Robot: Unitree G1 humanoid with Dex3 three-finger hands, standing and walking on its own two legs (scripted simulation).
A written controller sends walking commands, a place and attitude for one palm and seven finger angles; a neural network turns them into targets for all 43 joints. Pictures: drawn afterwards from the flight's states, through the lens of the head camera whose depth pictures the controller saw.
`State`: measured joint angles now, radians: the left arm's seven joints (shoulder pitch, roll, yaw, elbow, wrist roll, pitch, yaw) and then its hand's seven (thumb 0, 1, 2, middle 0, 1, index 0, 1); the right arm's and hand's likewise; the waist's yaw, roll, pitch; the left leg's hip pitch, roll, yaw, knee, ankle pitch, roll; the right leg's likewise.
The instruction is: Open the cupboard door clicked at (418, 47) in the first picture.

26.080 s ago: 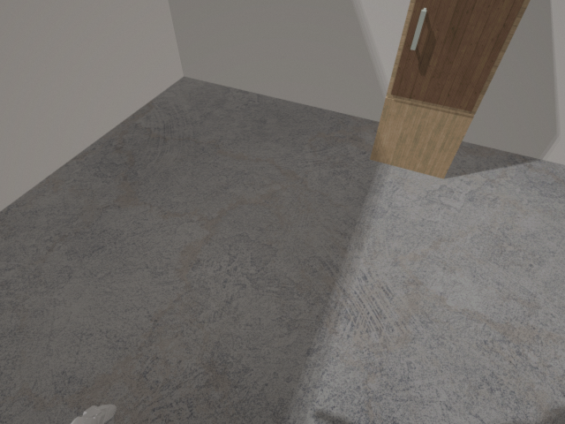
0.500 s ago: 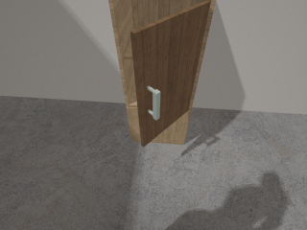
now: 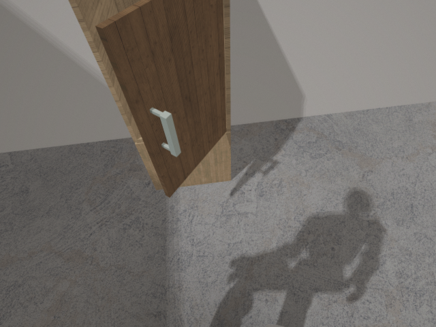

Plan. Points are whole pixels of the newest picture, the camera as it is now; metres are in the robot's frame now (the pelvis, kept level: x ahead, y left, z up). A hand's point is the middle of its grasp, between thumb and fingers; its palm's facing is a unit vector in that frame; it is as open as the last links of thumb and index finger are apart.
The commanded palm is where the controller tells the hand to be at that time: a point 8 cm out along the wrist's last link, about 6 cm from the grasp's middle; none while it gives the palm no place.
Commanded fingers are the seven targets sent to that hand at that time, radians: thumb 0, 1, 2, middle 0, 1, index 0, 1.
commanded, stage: walk to a spot facing it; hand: left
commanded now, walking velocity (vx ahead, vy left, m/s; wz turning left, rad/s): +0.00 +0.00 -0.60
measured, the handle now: (165, 132) +0.55 +0.18 -0.03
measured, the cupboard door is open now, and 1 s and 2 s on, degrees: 49 49 49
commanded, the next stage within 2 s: none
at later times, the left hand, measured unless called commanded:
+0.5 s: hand (145, 323) +0.14 +0.18 -0.18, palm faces -0.22 -0.95 -0.20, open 7.4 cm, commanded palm none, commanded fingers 0.00 0.90 0.90 -0.20 -0.30 -0.20 -0.30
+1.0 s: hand (197, 278) +0.23 +0.08 -0.16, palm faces -0.57 -0.78 -0.25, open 7.4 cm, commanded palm none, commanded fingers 0.00 0.90 0.90 -0.20 -0.30 -0.20 -0.30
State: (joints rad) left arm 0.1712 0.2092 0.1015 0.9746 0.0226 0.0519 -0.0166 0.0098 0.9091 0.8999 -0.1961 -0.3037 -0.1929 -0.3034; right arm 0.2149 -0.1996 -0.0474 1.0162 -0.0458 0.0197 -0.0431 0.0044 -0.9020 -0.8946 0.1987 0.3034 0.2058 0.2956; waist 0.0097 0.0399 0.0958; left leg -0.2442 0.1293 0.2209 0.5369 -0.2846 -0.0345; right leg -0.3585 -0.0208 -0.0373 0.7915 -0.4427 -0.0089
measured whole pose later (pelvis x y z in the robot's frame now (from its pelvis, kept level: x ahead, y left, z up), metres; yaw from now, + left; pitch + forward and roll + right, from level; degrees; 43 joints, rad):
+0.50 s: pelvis +0.03 +0.00 +0.00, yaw -18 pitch +2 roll -1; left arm 0.21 0.24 0.09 0.93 0.02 0.06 -0.01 0.01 0.90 0.90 -0.20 -0.30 -0.20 -0.30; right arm 0.11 -0.19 -0.03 0.86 -0.03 0.01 -0.04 0.00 -0.90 -0.89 0.20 0.30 0.20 0.30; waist 0.03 -0.06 0.08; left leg -0.30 0.04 0.01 0.58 -0.30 0.00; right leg -0.42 0.08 0.10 0.91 -0.51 0.02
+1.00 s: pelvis +0.04 -0.04 +0.00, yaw -37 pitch +1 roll +1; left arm 0.18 0.23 0.06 0.90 0.03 0.04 0.00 0.01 0.90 0.90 -0.20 -0.30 -0.20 -0.30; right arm 0.17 -0.24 -0.06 0.90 -0.01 0.05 -0.02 0.01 -0.91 -0.89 0.20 0.30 0.20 0.30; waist -0.01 -0.03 0.10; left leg -0.45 0.05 0.03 0.89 -0.43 -0.07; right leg -0.28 0.03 0.10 0.53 -0.27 -0.02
